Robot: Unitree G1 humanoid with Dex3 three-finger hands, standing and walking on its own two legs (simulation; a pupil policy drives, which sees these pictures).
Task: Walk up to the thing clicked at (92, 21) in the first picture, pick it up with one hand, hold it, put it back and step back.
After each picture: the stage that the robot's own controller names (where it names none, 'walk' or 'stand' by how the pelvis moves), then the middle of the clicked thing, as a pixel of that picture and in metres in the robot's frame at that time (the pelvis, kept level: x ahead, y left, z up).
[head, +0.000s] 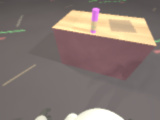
stand; (94, 21) +0.98 +0.01 +0.11
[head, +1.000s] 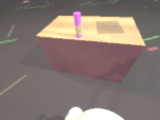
walk; (77, 26) +0.86 +0.21 +0.13
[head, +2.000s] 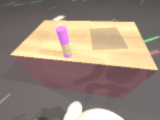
stand; (64, 43) +0.52 +0.24 +0.12
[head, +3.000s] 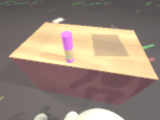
stand; (68, 49) +0.49 +0.19 +0.11
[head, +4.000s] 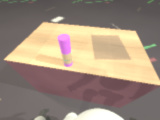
stand; (66, 52) +0.44 +0.20 +0.11
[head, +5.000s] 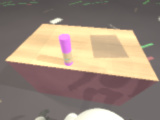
stand; (66, 51) +0.46 +0.20 +0.10
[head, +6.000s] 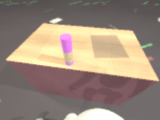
stand; (67, 51) +0.46 +0.19 +0.10
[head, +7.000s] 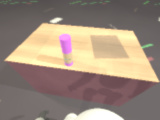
stand; (67, 52) +0.46 +0.20 +0.10
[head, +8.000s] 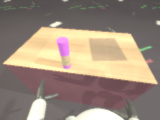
rise first; (65, 54) +0.44 +0.22 +0.11
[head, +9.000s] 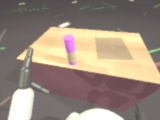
go down; (70, 51) +0.47 +0.21 +0.11
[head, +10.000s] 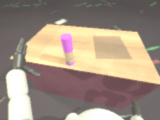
go down; (68, 51) +0.46 +0.20 +0.11
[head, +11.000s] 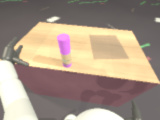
go down; (65, 52) +0.44 +0.20 +0.12
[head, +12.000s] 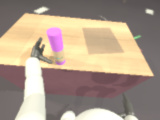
close in; (57, 49) +0.44 +0.21 +0.13
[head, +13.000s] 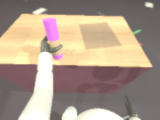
close; (54, 41) +0.50 +0.23 +0.15
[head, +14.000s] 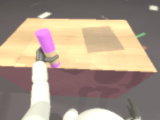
lift; (50, 51) +0.42 +0.25 +0.15
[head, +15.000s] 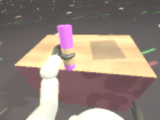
lift; (67, 49) +0.36 +0.16 +0.26
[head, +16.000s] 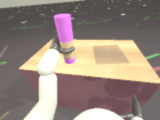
hold; (66, 42) +0.33 +0.15 +0.33
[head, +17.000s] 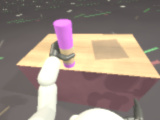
hold; (66, 47) +0.32 +0.15 +0.29
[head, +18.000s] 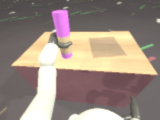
crouch; (64, 37) +0.41 +0.16 +0.30
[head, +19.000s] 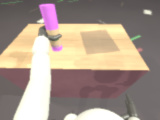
lower; (53, 30) +0.50 +0.22 +0.26
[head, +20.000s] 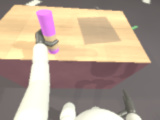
lower; (49, 35) +0.51 +0.23 +0.16
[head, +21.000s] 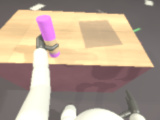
lower; (50, 39) +0.49 +0.24 +0.16
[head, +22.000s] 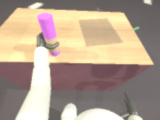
lower; (50, 38) +0.50 +0.23 +0.16
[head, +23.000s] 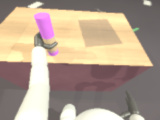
lower; (48, 37) +0.50 +0.24 +0.16
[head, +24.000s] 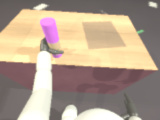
open; (53, 41) +0.47 +0.23 +0.15
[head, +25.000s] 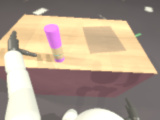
sink last; (56, 46) +0.45 +0.22 +0.14
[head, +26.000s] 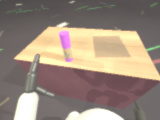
stand; (66, 47) +0.51 +0.25 +0.12
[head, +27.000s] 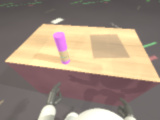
stand; (62, 50) +0.47 +0.24 +0.11
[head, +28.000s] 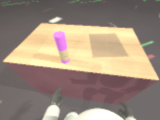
stand; (62, 49) +0.47 +0.24 +0.11
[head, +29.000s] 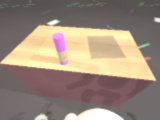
walk; (61, 50) +0.47 +0.24 +0.11
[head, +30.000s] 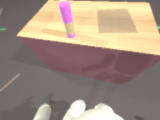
walk; (68, 22) +0.66 +0.21 +0.13
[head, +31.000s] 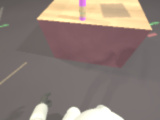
walk; (82, 6) +1.00 +0.12 +0.13
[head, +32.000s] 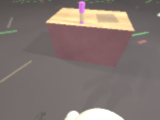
walk; (81, 13) +1.21 +0.18 +0.13
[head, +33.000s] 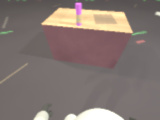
stand; (78, 15) +1.15 +0.20 +0.11
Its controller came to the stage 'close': yes
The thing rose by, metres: 0.21
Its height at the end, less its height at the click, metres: +0.00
